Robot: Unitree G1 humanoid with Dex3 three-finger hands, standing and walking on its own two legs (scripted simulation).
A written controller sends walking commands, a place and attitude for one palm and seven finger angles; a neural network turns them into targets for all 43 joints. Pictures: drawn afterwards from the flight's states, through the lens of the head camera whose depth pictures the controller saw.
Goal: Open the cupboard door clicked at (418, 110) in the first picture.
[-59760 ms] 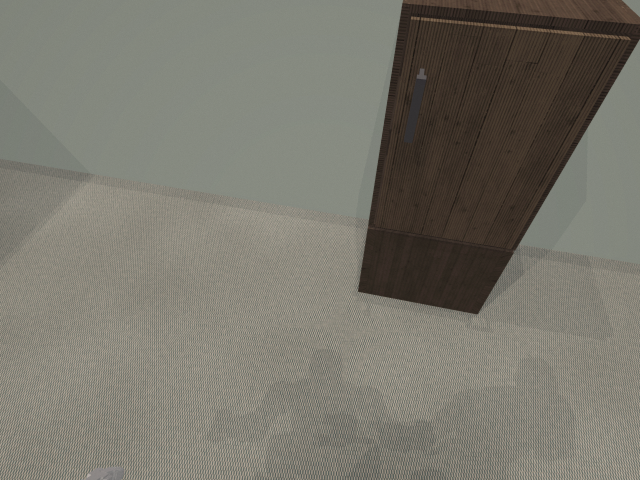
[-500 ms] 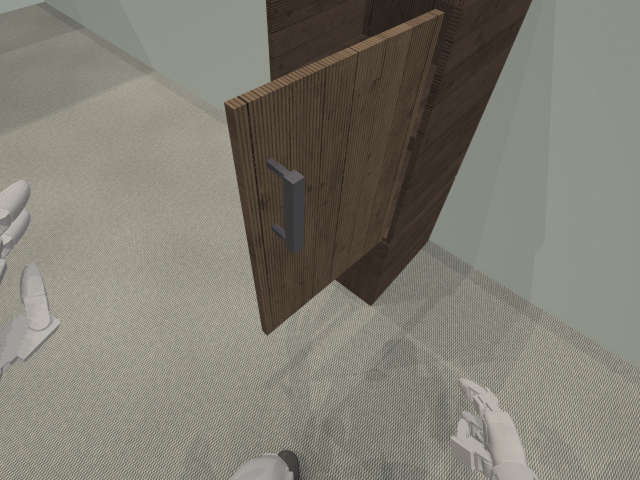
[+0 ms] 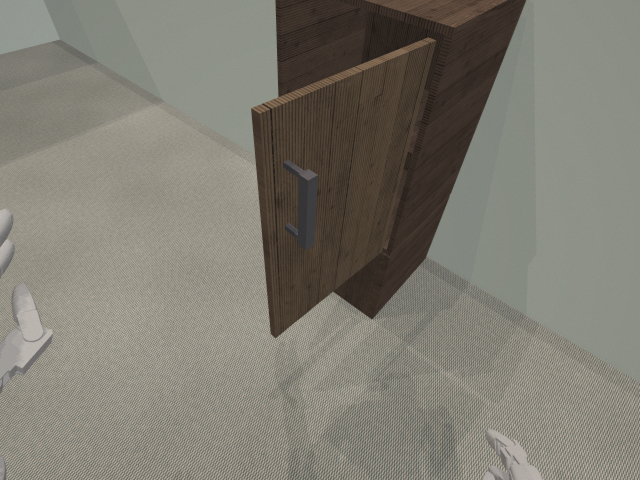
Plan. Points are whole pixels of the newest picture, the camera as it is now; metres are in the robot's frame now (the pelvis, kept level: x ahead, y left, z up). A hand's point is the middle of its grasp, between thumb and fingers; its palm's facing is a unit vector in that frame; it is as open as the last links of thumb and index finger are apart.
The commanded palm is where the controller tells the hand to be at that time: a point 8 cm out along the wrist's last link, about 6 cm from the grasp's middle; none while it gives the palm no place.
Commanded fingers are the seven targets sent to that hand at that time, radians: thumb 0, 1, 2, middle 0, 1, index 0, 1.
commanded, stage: stop stepping back and stand still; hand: left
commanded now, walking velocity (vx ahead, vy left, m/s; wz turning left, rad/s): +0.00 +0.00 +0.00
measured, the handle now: (298, 206) +0.51 +0.07 +0.05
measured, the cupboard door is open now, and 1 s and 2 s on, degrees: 85 85 85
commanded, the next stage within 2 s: let the arm hang, fingers relaxed in 0.42 s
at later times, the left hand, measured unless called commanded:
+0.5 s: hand (21, 377) +0.17 +0.27 +0.15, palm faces +0.42 -0.80 -0.44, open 7.4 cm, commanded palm none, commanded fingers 0.00 0.90 0.90 -0.20 -0.30 -0.20 -0.30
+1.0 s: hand out of the picture -0.10 +0.17 -0.17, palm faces +0.07 -0.98 -0.18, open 7.2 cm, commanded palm none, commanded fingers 0.00 0.90 0.90 -0.20 -0.30 -0.20 -0.30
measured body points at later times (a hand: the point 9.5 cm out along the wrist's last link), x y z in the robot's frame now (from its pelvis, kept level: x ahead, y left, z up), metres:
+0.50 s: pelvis -0.03 +0.00 +0.01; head -0.02 +0.01 +0.46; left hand +0.14 +0.31 +0.18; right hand +0.13 -0.23 -0.07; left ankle +0.03 +0.11 -0.73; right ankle -0.03 -0.12 -0.73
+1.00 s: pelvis -0.04 -0.01 +0.00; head -0.01 +0.01 +0.45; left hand -0.11 +0.22 -0.16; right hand -0.04 -0.25 -0.15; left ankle +0.03 +0.11 -0.73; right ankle -0.03 -0.12 -0.73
